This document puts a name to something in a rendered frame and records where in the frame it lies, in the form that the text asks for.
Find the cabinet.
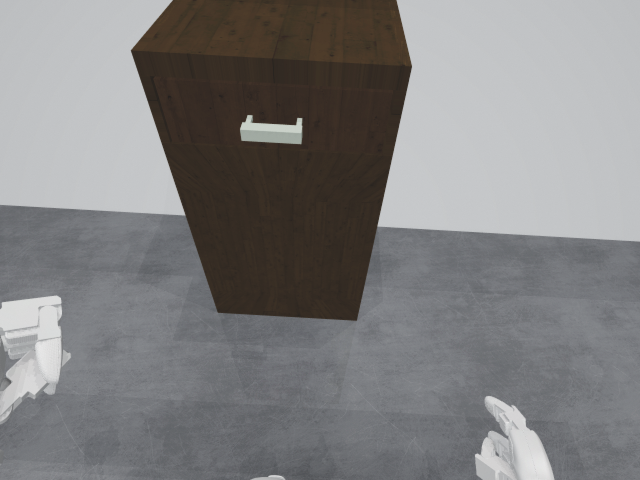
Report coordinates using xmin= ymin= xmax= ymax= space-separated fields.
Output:
xmin=131 ymin=0 xmax=412 ymax=321

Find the drawer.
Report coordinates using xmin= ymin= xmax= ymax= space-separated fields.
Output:
xmin=153 ymin=76 xmax=393 ymax=154

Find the right robot hand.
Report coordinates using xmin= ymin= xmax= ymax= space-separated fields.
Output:
xmin=475 ymin=396 xmax=554 ymax=480

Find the handle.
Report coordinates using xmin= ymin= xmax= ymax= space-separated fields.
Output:
xmin=240 ymin=115 xmax=302 ymax=144

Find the left robot hand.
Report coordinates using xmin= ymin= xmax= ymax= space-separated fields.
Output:
xmin=0 ymin=296 xmax=71 ymax=424

